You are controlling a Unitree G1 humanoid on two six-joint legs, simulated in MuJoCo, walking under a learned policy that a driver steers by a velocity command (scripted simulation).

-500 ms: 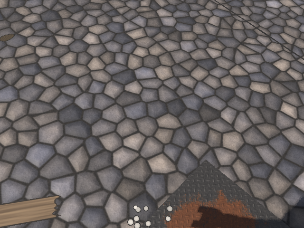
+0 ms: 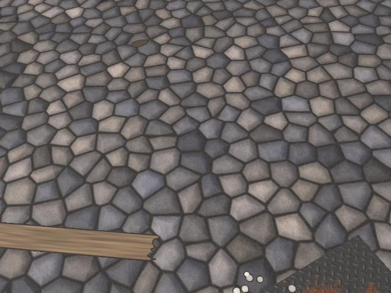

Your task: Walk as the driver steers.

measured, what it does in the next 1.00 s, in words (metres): steps on the spot: left foot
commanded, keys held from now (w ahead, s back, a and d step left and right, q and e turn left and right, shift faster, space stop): no key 1.00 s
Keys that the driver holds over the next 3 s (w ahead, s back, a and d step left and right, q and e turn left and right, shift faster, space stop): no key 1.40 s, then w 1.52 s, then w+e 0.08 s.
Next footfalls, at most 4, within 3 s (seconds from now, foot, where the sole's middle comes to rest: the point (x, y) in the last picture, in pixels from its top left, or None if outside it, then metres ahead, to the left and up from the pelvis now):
0.20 left None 0.03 0.15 -0.78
2.08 left None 0.41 0.14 -0.78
2.60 right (242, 218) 0.73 -0.09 -0.78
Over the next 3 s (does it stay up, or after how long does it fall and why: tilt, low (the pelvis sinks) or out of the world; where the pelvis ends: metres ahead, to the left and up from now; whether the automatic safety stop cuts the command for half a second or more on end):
stays up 0.76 -0.01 0.00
